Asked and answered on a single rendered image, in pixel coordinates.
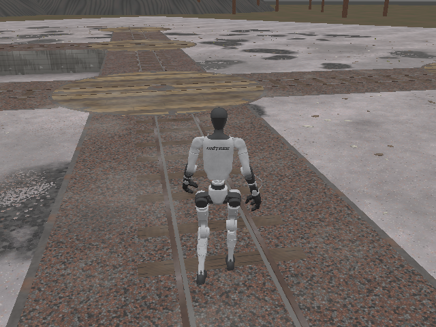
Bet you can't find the right robot forearm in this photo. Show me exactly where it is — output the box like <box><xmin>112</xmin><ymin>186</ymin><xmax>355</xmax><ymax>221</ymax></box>
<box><xmin>245</xmin><ymin>165</ymin><xmax>259</xmax><ymax>196</ymax></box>

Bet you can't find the robot left hand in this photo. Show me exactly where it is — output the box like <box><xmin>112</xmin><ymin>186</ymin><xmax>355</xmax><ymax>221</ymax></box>
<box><xmin>182</xmin><ymin>181</ymin><xmax>198</xmax><ymax>193</ymax></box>

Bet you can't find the left robot forearm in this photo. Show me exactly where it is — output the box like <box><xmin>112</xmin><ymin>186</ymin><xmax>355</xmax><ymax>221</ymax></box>
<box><xmin>183</xmin><ymin>163</ymin><xmax>193</xmax><ymax>185</ymax></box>

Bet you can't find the robot left upper arm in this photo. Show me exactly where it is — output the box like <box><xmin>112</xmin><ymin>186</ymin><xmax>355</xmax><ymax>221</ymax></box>
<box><xmin>186</xmin><ymin>136</ymin><xmax>204</xmax><ymax>173</ymax></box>

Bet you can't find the left robot thigh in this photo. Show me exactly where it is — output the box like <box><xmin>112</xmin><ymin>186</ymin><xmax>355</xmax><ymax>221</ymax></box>
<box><xmin>195</xmin><ymin>190</ymin><xmax>210</xmax><ymax>238</ymax></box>

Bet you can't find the robot right upper arm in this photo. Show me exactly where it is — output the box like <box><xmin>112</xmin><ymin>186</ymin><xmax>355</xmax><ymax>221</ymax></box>
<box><xmin>232</xmin><ymin>137</ymin><xmax>251</xmax><ymax>176</ymax></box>

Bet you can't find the robot thigh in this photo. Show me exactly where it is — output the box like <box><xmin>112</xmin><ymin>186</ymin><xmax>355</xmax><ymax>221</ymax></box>
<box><xmin>195</xmin><ymin>190</ymin><xmax>210</xmax><ymax>238</ymax></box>
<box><xmin>226</xmin><ymin>189</ymin><xmax>241</xmax><ymax>232</ymax></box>

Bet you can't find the robot right hand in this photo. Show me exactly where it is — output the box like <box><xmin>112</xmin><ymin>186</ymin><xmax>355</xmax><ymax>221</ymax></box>
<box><xmin>245</xmin><ymin>193</ymin><xmax>262</xmax><ymax>211</ymax></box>

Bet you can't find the right robot thigh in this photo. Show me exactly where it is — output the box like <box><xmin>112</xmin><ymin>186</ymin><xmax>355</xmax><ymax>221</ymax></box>
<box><xmin>226</xmin><ymin>189</ymin><xmax>241</xmax><ymax>232</ymax></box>

